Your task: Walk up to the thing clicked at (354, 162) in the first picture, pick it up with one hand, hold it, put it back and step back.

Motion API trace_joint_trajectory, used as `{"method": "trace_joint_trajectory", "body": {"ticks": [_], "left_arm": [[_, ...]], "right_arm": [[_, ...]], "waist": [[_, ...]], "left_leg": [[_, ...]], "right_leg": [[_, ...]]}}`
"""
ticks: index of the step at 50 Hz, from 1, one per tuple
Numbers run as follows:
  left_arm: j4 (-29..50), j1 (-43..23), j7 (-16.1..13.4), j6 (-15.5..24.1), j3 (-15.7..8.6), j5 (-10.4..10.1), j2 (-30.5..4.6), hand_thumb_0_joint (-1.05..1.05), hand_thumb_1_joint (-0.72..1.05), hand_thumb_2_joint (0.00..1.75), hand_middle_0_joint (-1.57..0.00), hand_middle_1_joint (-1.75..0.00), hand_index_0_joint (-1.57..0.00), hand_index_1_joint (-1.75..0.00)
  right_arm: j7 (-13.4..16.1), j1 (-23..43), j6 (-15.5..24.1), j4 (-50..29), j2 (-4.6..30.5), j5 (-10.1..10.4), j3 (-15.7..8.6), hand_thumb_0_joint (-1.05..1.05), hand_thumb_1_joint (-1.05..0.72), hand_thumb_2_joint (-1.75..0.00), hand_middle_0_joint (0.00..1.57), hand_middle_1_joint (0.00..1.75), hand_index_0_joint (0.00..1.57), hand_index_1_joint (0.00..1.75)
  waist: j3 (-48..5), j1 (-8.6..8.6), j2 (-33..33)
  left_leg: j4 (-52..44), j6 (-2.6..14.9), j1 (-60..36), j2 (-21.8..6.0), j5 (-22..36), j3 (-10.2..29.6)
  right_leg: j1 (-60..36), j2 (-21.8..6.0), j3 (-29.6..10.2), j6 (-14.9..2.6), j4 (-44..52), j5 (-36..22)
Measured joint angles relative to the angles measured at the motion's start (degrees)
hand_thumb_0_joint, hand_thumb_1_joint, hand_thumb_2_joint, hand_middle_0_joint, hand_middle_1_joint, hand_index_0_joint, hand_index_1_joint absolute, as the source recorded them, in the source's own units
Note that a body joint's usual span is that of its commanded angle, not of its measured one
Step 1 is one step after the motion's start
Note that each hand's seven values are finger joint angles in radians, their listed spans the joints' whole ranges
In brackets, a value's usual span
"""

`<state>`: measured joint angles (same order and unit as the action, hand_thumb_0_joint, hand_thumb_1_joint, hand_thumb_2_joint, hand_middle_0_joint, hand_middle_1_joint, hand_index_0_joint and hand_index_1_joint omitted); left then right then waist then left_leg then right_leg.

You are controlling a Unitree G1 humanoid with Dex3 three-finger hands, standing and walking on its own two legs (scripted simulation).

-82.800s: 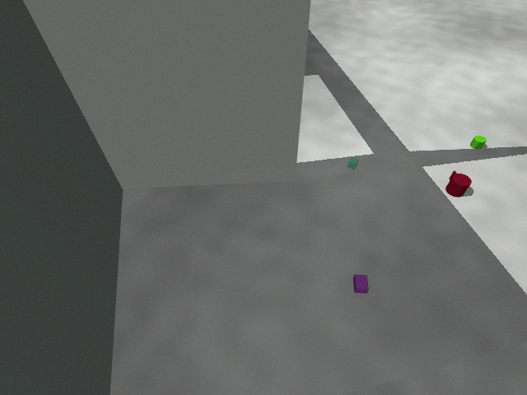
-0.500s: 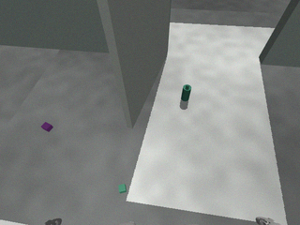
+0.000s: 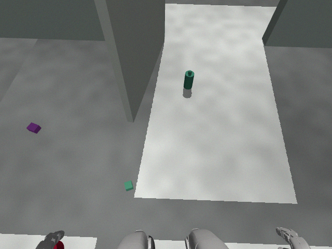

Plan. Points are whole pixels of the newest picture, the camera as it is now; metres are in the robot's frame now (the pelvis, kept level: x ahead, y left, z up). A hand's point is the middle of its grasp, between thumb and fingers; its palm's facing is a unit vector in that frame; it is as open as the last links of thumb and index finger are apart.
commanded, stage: step back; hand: left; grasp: from above
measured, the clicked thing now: (128, 185) +0.45 +0.21 -0.74
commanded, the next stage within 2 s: none
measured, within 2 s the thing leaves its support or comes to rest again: neither
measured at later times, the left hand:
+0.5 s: hand out of the picture -0.02 +0.26 -0.14, palm faces +0.04 -0.93 -0.37, open 7.4 cm
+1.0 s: hand out of the picture -0.24 +0.21 -0.13, palm faces +0.02 -0.90 -0.43, open 7.4 cm
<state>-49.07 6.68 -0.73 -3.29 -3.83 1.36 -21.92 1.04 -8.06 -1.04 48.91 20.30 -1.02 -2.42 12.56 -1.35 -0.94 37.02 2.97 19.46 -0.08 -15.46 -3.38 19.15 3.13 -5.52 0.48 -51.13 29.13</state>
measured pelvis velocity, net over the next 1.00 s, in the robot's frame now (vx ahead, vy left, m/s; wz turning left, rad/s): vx -0.31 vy -0.07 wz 0.03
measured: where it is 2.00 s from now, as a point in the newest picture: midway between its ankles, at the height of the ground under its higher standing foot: outside the picture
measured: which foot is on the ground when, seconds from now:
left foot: down 0.00-0.08, up 0.10-0.38, down 0.40-0.82, up 0.84-1.00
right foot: up 0.00-0.04, down 0.06-0.42, up 0.44-0.76, down 0.78-1.00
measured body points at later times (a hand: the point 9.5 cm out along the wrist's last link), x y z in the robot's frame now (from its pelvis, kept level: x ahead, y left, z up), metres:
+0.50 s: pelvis -0.14 -0.01 +0.00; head -0.09 +0.01 +0.45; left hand -0.02 +0.30 -0.12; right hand -0.04 -0.32 -0.11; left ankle -0.13 +0.10 -0.72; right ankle -0.08 -0.14 -0.68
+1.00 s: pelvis -0.31 -0.07 +0.00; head -0.26 -0.09 +0.45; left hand -0.24 +0.25 -0.10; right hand -0.20 -0.39 -0.13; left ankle -0.32 +0.07 -0.65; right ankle -0.27 -0.18 -0.72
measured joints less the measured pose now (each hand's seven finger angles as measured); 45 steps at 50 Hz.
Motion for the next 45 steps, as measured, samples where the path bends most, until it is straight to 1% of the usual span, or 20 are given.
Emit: {"method": "trace_joint_trajectory", "body": {"ticks": [3, 5, 7, 8, 10, 13, 17, 19, 20, 22, 24, 25, 27, 30, 35, 39, 40, 41, 43, 45], "left_arm": [[0.0, 1.1, 0.4, 0.7, -0.4, 0.3, 0.2, 0.01, 0.9, 0.9, -0.21, -0.3, -0.2, -0.3], [-0.3, 1.6, 0.5, 1.1, -0.6, 0.7, 1.2, 0.01, 0.9, 0.9, -0.21, -0.3, -0.2, -0.3], [0.3, 2.6, 0.9, 1.2, -0.3, 0.8, 1.3, 0.01, 0.9, 0.9, -0.21, -0.3, -0.2, -0.3], [0.5, 2.8, 0.9, 1.2, -0.2, 0.6, 1.5, 0.01, 0.9, 0.9, -0.21, -0.3, -0.2, -0.3], [1.0, 2.9, 0.6, 1.0, -0.1, 0.5, 2.1, 0.01, 0.9, 0.9, -0.21, -0.3, -0.2, -0.3], [2.5, 2.3, 0.2, 0.9, 0.0, 0.7, 2.3, 0.01, 0.9, 0.9, -0.21, -0.3, -0.2, -0.3], [5.0, 0.8, -0.1, 1.1, 0.1, 1.0, 1.8, 0.01, 0.9, 0.9, -0.21, -0.3, -0.2, -0.3], [6.0, 0.1, 0.0, 0.9, 0.4, 0.7, 1.2, 0.01, 0.9, 0.9, -0.21, -0.3, -0.2, -0.3], [6.3, -0.3, 0.1, 0.8, 0.5, 0.5, 0.9, 0.01, 0.9, 0.9, -0.21, -0.3, -0.2, -0.3], [5.9, -0.9, 0.2, 0.3, 0.3, 0.2, 0.0, 0.01, 0.9, 0.9, -0.21, -0.3, -0.2, -0.3], [4.6, -0.6, 0.0, -0.4, 0.1, 0.2, 0.0, 0.01, 0.9, 0.9, -0.21, -0.3, -0.2, -0.3], [4.0, -0.3, -0.1, -0.7, -0.1, 0.1, -0.1, 0.01, 0.9, 0.9, -0.21, -0.3, -0.2, -0.3], [3.3, 0.4, -0.2, -0.8, -0.5, -0.4, -0.4, 0.01, 0.9, 0.9, -0.21, -0.3, -0.2, -0.3], [3.1, 1.9, 0.0, -0.5, -1.1, -0.4, -0.8, 0.01, 0.9, 0.9, -0.21, -0.3, -0.2, -0.3], [2.4, 3.8, 0.2, -0.4, -1.4, 0.0, -1.1, 0.01, 0.9, 0.9, -0.21, -0.3, -0.2, -0.3], [1.3, 4.5, 0.9, 0.3, -1.4, 0.1, -1.2, 0.01, 0.9, 0.9, -0.21, -0.3, -0.2, -0.3], [0.6, 4.4, 0.9, 0.6, -1.5, 0.3, -0.5, 0.01, 0.91, 0.9, -0.21, -0.3, -0.2, -0.3], [0.3, 4.5, 1.1, 0.8, -1.3, 0.7, 0.3, 0.01, 0.91, 0.9, -0.21, -0.3, -0.2, -0.3], [0.5, 5.7, 1.5, 0.8, -0.7, 1.1, 0.9, 0.01, 0.91, 0.9, -0.21, -0.3, -0.2, -0.3], [0.5, 6.4, 1.3, 0.7, -0.2, 1.0, 1.6, 0.01, 0.9, 0.9, -0.21, -0.3, -0.2, -0.3]], "right_arm": [[-0.3, 0.3, -0.6, 0.0, 0.8, 0.2, 0.2, 0.0, -0.9, -0.9, 0.21, 0.3, 0.21, 0.3], [-0.3, 1.1, -1.3, 0.7, 1.7, 0.6, 0.0, 0.0, -0.9, -0.9, 0.21, 0.3, 0.21, 0.3], [-0.1, 1.1, -2.0, 1.5, 1.6, 0.8, -0.3, 0.0, -0.9, -0.9, 0.21, 0.3, 0.21, 0.3], [-0.1, 0.9, -2.1, 1.6, 1.8, 1.0, -0.3, 0.0, -0.9, -0.9, 0.21, 0.3, 0.2, 0.3], [0.0, 0.1, -1.9, 1.8, 2.4, 1.5, -0.3, 0.0, -0.9, -0.9, 0.21, 0.3, 0.2, 0.3], [0.2, -1.3, -1.3, 1.8, 3.2, 1.6, 0.0, 0.0, -0.9, -0.9, 0.2, 0.3, 0.2, 0.3], [0.1, -2.6, -1.3, 1.8, 3.6, 1.3, 0.0, 0.0, -0.9, -0.9, 0.2, 0.3, 0.2, 0.3], [-0.1, -2.9, -1.0, 1.8, 3.5, 0.9, -0.1, 0.0, -0.9, -0.9, 0.2, 0.3, 0.2, 0.3], [-0.2, -3.0, -0.7, 1.8, 3.4, 0.7, -0.3, 0.0, -0.9, -0.9, 0.2, 0.3, 0.2, 0.3], [-0.5, -2.5, -0.5, 2.2, 2.1, 0.0, -0.4, 0.0, -0.9, -0.9, 0.2, 0.3, 0.2, 0.3], [-1.1, -2.5, -0.4, 1.8, 1.6, -0.5, -0.1, 0.0, -0.9, -0.9, 0.2, 0.3, 0.2, 0.3], [-1.1, -2.4, -0.2, 1.7, 1.3, -0.6, 0.1, 0.0, -0.9, -0.9, 0.2, 0.3, 0.2, 0.3], [-0.8, -2.4, -0.1, 1.5, 0.6, -0.6, 0.5, 0.0, -0.9, -0.9, 0.21, 0.3, 0.2, 0.3], [-0.5, -1.8, 0.0, 0.5, 0.3, -0.6, 0.5, 0.0, -0.9, -0.9, 0.21, 0.3, 0.21, 0.3], [-0.2, 0.4, 0.2, -2.2, 1.0, -0.6, 0.2, 0.0, -0.9, -0.9, 0.21, 0.3, 0.21, 0.3], [-0.6, 1.9, -0.6, -3.7, 2.3, -0.5, 0.1, 0.0, -0.9, -0.9, 0.21, 0.3, 0.21, 0.3], [-0.6, 2.4, -0.9, -3.6, 3.0, -0.3, -0.1, 0.0, -0.9, -0.9, 0.21, 0.3, 0.21, 0.3], [-0.5, 2.6, -1.4, -3.3, 3.6, 0.0, -0.5, 0.0, -0.9, -0.9, 0.21, 0.3, 0.21, 0.3], [0.1, 1.9, -2.3, -2.1, 3.4, 0.3, -0.9, 0.0, -0.9, -0.9, 0.21, 0.3, 0.2, 0.3], [0.3, 0.7, -2.5, -1.3, 3.7, 0.8, -1.0, 0.0, -0.9, -0.9, 0.2, 0.3, 0.2, 0.3]], "waist": [[-1.0, 0.55, 1.0], [-1.0, 0.07, 3.5], [-1.8, 0.68, 2.8], [-2.1, 1.08, 2.4], [-2.8, 1.47, 2.2], [-3.4, 1.77, 1.9], [-3.0, 1.61, 1.3], [-2.7, 1.25, 0.9], [-2.5, 0.97, 0.7], [-1.3, 1.61, -1.8], [-1.6, 0.94, -1.1], [-1.8, 0.67, -0.9], [-2.5, 0.78, -1.0], [-2.9, 1.44, -1.1], [-2.3, 2.1, -0.2], [-2.5, 2.49, 0.8], [-2.2, 2.35, 2.6], [-1.9, 1.79, 4.1], [-3.0, 2.49, 3.4], [-3.8, 3.04, 2.8]], "left_leg": [[2.9, -0.99, 2.5, -1.1, -0.2, -0.5], [5.2, -1.77, 3.7, -2.0, -1.8, 1.9], [13.9, -2.42, 5.9, 1.8, -10.7, 5.6], [19.0, -2.64, 6.8, 3.8, -12.5, 7.2], [26.0, -3.03, 7.4, 6.4, -13.0, 9.5], [27.8, -3.95, 5.8, 7.3, -13.3, 10.2], [15.6, -4.18, -0.3, 4.7, -14.0, 8.0], [5.4, -3.54, -4.2, 3.1, -10.5, 6.3], [0.4, -2.91, -6.0, 2.7, -6.7, 5.9], [-0.3, -1.71, -6.2, 3.8, -4.7, 4.5], [0.4, -1.18, -5.0, 2.6, -4.2, 5.1], [-0.1, -1.2, -4.7, 1.9, -3.5, 5.4], [-1.7, -1.43, -4.3, 1.0, -1.6, 5.4], [-2.9, -1.64, -3.0, -0.2, 0.5, 4.9], [-1.5, -2.16, 0.6, -2.3, 2.7, 3.9], [1.7, -4.01, 5.3, -3.7, 4.0, 3.5], [2.9, -4.31, 6.4, -4.7, 4.1, 4.4], [4.5, -3.84, 7.5, -4.4, 1.5, 6.6], [13.2, -3.51, 10.1, 0.3, -8.7, 9.9], [23.0, -3.32, 11.6, 4.6, -10.8, 11.7]], "right_leg": [[-4.2, -1.2, 2.1, -1.17, 11.1, -6.3], [-4.6, 0.3, 3.6, -1.51, 12.4, -8.2], [-3.6, -0.6, 3.2, -2.14, 11.8, -8.5], [-3.5, -1.2, 2.9, -2.25, 12.3, -9.2], [-3.2, -2.0, 2.8, -2.09, 14.2, -11.0], [-1.9, -2.9, 3.2, -1.98, 15.9, -13.4], [0.6, -3.8, 4.7, -1.52, 15.8, -15.3], [2.2, -4.3, 5.7, -1.08, 14.3, -15.6], [3.2, -4.5, 6.2, -0.76, 13.1, -15.5], [4.4, -5.0, 4.3, -0.59, 10.8, -13.1], [6.4, -1.3, 1.4, -0.75, 2.5, -3.2], [7.4, 0.7, -0.2, -0.99, -3.0, -0.9], [8.7, 3.3, -2.2, -1.26, -12.0, 0.0], [7.5, 4.0, -3.1, -0.29, -17.1, -0.1], [1.4, 0.8, -1.3, 1.07, -7.7, 1.2], [-5.5, -2.1, 2.0, -0.23, 10.2, -4.8], [-6.0, -1.1, 3.0, -0.32, 12.0, -5.5], [-5.7, -0.4, 4.1, -0.5, 11.6, -6.0], [-3.7, -1.6, 3.7, -1.06, 10.0, -6.5], [-2.8, -3.0, 3.0, -1.15, 11.0, -8.3]]}}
